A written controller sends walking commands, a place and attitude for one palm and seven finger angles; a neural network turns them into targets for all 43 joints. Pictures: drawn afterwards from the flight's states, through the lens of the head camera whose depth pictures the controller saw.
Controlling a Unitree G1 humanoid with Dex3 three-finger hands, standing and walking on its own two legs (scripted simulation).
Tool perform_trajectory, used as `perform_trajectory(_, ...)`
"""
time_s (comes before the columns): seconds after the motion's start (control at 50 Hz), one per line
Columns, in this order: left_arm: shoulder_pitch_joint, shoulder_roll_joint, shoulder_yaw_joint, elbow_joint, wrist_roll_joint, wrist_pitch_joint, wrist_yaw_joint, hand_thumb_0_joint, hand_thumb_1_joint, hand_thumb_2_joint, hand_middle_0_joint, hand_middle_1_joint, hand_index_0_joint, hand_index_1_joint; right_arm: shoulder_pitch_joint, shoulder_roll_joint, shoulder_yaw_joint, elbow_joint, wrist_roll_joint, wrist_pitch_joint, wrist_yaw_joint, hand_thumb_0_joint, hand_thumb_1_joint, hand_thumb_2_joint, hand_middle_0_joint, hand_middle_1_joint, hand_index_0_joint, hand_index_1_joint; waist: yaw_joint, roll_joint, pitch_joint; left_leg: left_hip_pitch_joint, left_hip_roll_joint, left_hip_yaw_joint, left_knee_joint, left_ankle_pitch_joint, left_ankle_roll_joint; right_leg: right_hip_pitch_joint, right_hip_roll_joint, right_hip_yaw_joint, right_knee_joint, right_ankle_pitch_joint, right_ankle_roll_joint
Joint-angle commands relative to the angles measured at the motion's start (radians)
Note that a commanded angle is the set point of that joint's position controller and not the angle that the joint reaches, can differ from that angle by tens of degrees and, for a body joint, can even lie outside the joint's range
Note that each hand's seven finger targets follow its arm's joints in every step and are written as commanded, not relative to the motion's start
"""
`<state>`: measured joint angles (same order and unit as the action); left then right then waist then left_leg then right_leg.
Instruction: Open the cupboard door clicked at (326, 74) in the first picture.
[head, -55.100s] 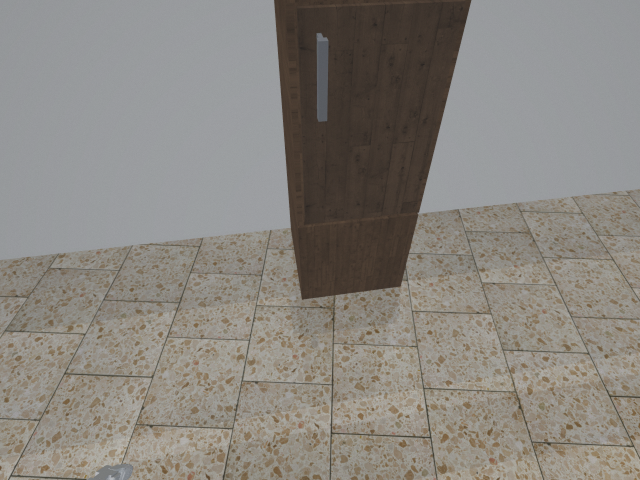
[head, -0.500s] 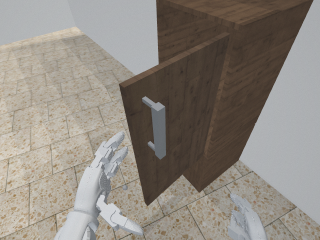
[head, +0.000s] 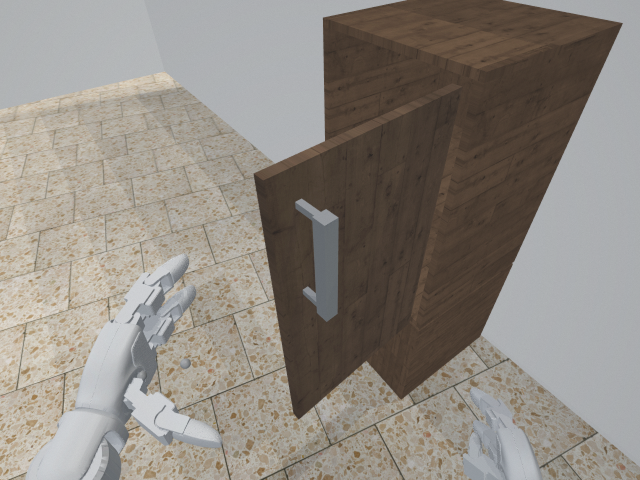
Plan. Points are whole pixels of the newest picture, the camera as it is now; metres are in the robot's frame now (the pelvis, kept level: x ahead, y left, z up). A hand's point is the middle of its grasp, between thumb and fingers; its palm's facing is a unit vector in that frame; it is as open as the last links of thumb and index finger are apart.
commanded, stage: draw the hand back to the body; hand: left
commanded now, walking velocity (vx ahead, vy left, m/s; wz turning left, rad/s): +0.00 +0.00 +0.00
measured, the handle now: (316, 262) +0.35 +0.05 +0.12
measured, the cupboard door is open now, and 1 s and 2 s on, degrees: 96 96 96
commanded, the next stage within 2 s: step back with the hand held close in 1.04 s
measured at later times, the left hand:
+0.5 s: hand (97, 333) +0.20 +0.25 +0.16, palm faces +0.35 -0.85 -0.38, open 11.1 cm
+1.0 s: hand (80, 326) +0.21 +0.27 +0.16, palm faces +0.42 -0.82 -0.40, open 7.5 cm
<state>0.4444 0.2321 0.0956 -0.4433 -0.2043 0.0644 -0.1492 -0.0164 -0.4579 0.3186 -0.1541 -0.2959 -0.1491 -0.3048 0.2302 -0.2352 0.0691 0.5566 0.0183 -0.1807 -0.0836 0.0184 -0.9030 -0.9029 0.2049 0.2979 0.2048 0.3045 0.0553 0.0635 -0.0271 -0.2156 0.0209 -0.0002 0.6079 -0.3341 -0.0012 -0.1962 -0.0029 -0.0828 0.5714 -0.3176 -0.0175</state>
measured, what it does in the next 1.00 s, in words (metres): stands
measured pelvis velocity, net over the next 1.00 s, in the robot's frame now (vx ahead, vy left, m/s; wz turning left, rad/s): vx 0.01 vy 0.01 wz -0.03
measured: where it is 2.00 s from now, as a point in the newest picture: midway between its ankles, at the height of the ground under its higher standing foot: outside the picture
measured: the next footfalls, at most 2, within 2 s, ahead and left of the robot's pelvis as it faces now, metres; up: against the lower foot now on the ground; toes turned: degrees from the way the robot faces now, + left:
none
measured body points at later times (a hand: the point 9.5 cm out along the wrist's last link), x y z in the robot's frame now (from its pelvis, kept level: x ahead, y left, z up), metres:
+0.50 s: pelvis +0.01 +0.02 +0.01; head -0.01 +0.01 +0.46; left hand +0.18 +0.29 +0.18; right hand +0.19 -0.19 -0.07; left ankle +0.00 +0.12 -0.73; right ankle +0.00 -0.11 -0.73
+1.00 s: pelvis +0.01 +0.01 +0.02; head -0.01 +0.00 +0.46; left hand +0.18 +0.31 +0.18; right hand +0.20 -0.21 -0.07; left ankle +0.00 +0.12 -0.73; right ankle +0.00 -0.11 -0.73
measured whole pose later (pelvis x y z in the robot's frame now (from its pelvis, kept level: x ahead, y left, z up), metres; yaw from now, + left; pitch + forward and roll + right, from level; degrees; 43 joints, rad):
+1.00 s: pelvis +0.01 +0.01 +0.02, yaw -2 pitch -5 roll -1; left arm 0.47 0.33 0.31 -0.39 -0.04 -0.09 0.12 0.01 0.87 0.89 -0.21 -0.30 -0.20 -0.31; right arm 0.19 -0.22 0.02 0.65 -0.02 -0.10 -0.08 0.02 -0.90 -0.90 0.21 0.30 0.21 0.30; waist 0.07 0.06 0.04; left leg -0.05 0.01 0.04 0.40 -0.25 0.01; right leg -0.04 -0.01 -0.05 0.35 -0.22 0.00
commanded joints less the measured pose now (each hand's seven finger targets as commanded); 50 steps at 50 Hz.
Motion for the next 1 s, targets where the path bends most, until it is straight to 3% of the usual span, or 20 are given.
perform_trajectory(0.0, -0.043, 0.108, 0.053, -0.237, 0.116, -0.143, 0.173, 0.000, -0.220, 0.420, -0.160, -0.300, -0.160, -0.300, -0.150, -0.067, -0.036, -0.152, -0.024, -0.065, -0.016, 0.000, -0.900, -0.900, 0.200, 0.300, 0.200, 0.300, -0.005, -0.096, 0.048, 0.016, -0.021, -0.001, -0.133, 0.138, 0.027, -0.040, -0.010, 0.063, -0.219, 0.083, 0.000)
perform_trajectory(0.04, -0.031, 0.107, 0.044, -0.247, 0.143, -0.165, 0.203, 0.000, -0.150, 0.450, -0.162, -0.300, -0.162, -0.300, -0.152, -0.068, -0.037, -0.143, -0.027, -0.053, -0.009, 0.000, -0.900, -0.900, 0.200, 0.300, 0.200, 0.300, -0.004, -0.032, 0.040, 0.046, -0.015, 0.006, -0.155, 0.160, 0.028, -0.012, -0.008, 0.058, -0.221, 0.108, -0.001)
perform_trajectory(0.08, -0.038, 0.144, 0.078, -0.224, 0.159, -0.182, 0.231, 0.000, -0.080, 0.480, -0.165, -0.300, -0.165, -0.300, -0.155, -0.073, -0.042, -0.125, -0.031, -0.046, -0.009, 0.000, -0.900, -0.900, 0.200, 0.300, 0.200, 0.300, -0.001, -0.010, 0.046, 0.056, -0.013, 0.007, -0.177, 0.148, 0.025, 0.006, -0.010, 0.061, -0.241, 0.088, -0.003)
perform_trajectory(0.1, -0.043, 0.151, 0.090, -0.226, 0.164, -0.191, 0.242, 0.000, -0.045, 0.495, -0.166, -0.300, -0.166, -0.300, -0.152, -0.072, -0.044, -0.125, -0.034, -0.041, -0.009, 0.000, -0.900, -0.900, 0.200, 0.300, 0.200, 0.300, -0.001, -0.027, 0.026, 0.068, -0.010, 0.002, -0.194, 0.154, 0.025, 0.026, -0.009, 0.054, -0.238, 0.090, -0.003)
perform_trajectory(0.16, -0.062, 0.161, 0.106, -0.242, 0.180, -0.214, 0.263, 0.000, 0.060, 0.540, -0.170, -0.300, -0.170, -0.300, -0.158, -0.071, -0.049, -0.118, -0.037, -0.038, -0.011, 0.000, -0.900, -0.900, 0.200, 0.300, 0.200, 0.300, 0.001, 0.002, -0.007, 0.105, -0.009, 0.007, -0.216, 0.177, 0.025, 0.058, -0.008, 0.053, -0.244, 0.111, -0.004)
perform_trajectory(0.18, -0.051, 0.180, 0.125, -0.224, 0.182, -0.215, 0.270, 0.000, 0.095, 0.555, -0.171, -0.300, -0.171, -0.300, -0.164, -0.074, -0.049, -0.110, -0.039, -0.036, -0.013, 0.000, -0.900, -0.900, 0.200, 0.300, 0.200, 0.300, 0.004, -0.001, 0.011, 0.103, -0.007, 0.005, -0.222, 0.177, 0.024, 0.061, -0.007, 0.053, -0.253, 0.110, -0.005)
perform_trajectory(0.22, -0.050, 0.182, 0.140, -0.228, 0.182, -0.223, 0.277, 0.000, 0.165, 0.585, -0.174, -0.300, -0.174, -0.300, -0.167, -0.074, -0.053, -0.108, -0.039, -0.030, -0.014, 0.000, -0.900, -0.900, 0.200, 0.300, 0.200, 0.300, 0.005, -0.037, 0.001, 0.109, -0.003, -0.002, -0.240, 0.194, 0.024, 0.083, -0.003, 0.047, -0.250, 0.125, -0.005)
perform_trajectory(0.26, -0.043, 0.183, 0.150, -0.238, 0.185, -0.230, 0.280, 0.000, 0.235, 0.615, -0.176, -0.300, -0.176, -0.300, -0.170, -0.076, -0.055, -0.102, -0.041, -0.028, -0.012, 0.000, -0.900, -0.900, 0.200, 0.300, 0.200, 0.300, 0.009, -0.014, -0.023, 0.123, -0.003, -0.003, -0.249, 0.239, 0.021, 0.112, -0.002, 0.045, -0.240, 0.172, -0.007)
perform_trajectory(0.3, -0.026, 0.194, 0.172, -0.230, 0.184, -0.231, 0.284, 0.000, 0.305, 0.645, -0.179, -0.300, -0.179, -0.300, -0.173, -0.076, -0.057, -0.096, -0.041, -0.024, -0.010, 0.000, -0.900, -0.900, 0.200, 0.300, 0.200, 0.300, 0.013, 0.004, -0.020, 0.125, -0.001, -0.003, -0.256, 0.257, 0.018, 0.126, -0.004, 0.046, -0.241, 0.191, -0.008)
perform_trajectory(0.4, -0.022, 0.212, 0.225, -0.186, 0.180, -0.228, 0.285, 0.000, 0.480, 0.720, -0.185, -0.300, -0.185, -0.300, -0.175, -0.082, -0.065, -0.084, -0.038, -0.003, -0.005, 0.000, -0.900, -0.900, 0.200, 0.300, 0.200, 0.300, 0.016, -0.036, 0.023, 0.114, 0.007, -0.006, -0.272, 0.295, 0.011, 0.135, 0.004, 0.042, -0.245, 0.219, -0.008)
perform_trajectory(0.58, -0.049, 0.289, 0.342, -0.175, 0.171, -0.229, 0.293, 0.000, 0.795, 0.855, -0.196, -0.300, -0.196, -0.300, -0.175, -0.091, -0.079, -0.069, -0.034, 0.020, -0.003, 0.000, -0.900, -0.900, 0.200, 0.300, 0.200, 0.300, 0.025, 0.018, -0.006, 0.133, 0.011, -0.002, -0.267, 0.380, 0.002, 0.165, 0.006, 0.049, -0.242, 0.286, -0.012)
perform_trajectory(0.64, -0.074, 0.287, 0.357, -0.172, 0.164, -0.227, 0.293, 0.000, 0.900, 0.900, -0.200, -0.300, -0.200, -0.300, -0.170, -0.089, -0.083, -0.065, -0.031, 0.027, -0.004, 0.000, -0.900, -0.900, 0.200, 0.300, 0.200, 0.300, 0.019, 0.021, -0.013, 0.144, 0.012, 0.003, -0.267, 0.388, 0.002, 0.159, 0.006, 0.049, -0.246, 0.291, -0.009)
perform_trajectory(0.7, -0.073, 0.243, 0.309, -0.156, 0.167, -0.224, 0.289, 0.000, 0.900, 0.900, -0.200, -0.300, -0.200, -0.300, -0.171, -0.093, -0.083, -0.061, -0.033, 0.023, 0.001, 0.000, -0.900, -0.900, 0.200, 0.300, 0.200, 0.300, 0.011, 0.034, 0.008, 0.145, 0.011, 0.001, -0.271, 0.390, 0.002, 0.147, 0.003, 0.045, -0.251, 0.287, -0.007)
perform_trajectory(0.72, -0.074, 0.244, 0.305, -0.164, 0.168, -0.223, 0.289, 0.000, 0.900, 0.900, -0.200, -0.300, -0.200, -0.300, -0.169, -0.096, -0.086, -0.063, -0.031, 0.023, 0.004, 0.000, -0.900, -0.900, 0.200, 0.300, 0.200, 0.300, 0.010, 0.044, 0.006, 0.148, 0.013, 0.000, -0.271, 0.389, 0.002, 0.144, 0.003, 0.047, -0.251, 0.280, -0.007)
perform_trajectory(0.82, -0.074, 0.260, 0.317, -0.152, 0.166, -0.222, 0.291, 0.000, 0.900, 0.900, -0.200, -0.300, -0.200, -0.300, -0.175, -0.097, -0.089, -0.067, -0.032, 0.029, 0.002, 0.000, -0.900, -0.900, 0.200, 0.300, 0.200, 0.300, 0.015, -0.022, 0.008, 0.142, 0.009, 0.000, -0.278, 0.347, 0.008, 0.148, 0.007, 0.045, -0.258, 0.261, -0.005)
perform_trajectory(0.88, -0.065, 0.296, 0.351, -0.163, 0.167, -0.224, 0.295, 0.000, 0.900, 0.900, -0.200, -0.300, -0.200, -0.300, -0.175, -0.097, -0.089, -0.065, -0.033, 0.029, -0.002, 0.000, -0.900, -0.900, 0.200, 0.300, 0.200, 0.300, 0.024, 0.012, -0.021, 0.150, 0.006, 0.004, -0.269, 0.366, 0.007, 0.169, 0.005, 0.051, -0.256, 0.290, -0.009)
perform_trajectory(0.98, -0.064, 0.290, 0.348, -0.158, 0.165, -0.223, 0.294, 0.000, 0.900, 0.900, -0.200, -0.300, -0.200, -0.300, -0.180, -0.091, -0.088, -0.063, -0.032, 0.029, -0.002, 0.000, -0.900, -0.900, 0.200, 0.300, 0.200, 0.300, 0.021, 0.007, -0.002, 0.147, 0.006, 0.009, -0.264, 0.349, 0.008, 0.157, 0.004, 0.056, -0.268, 0.286, -0.008)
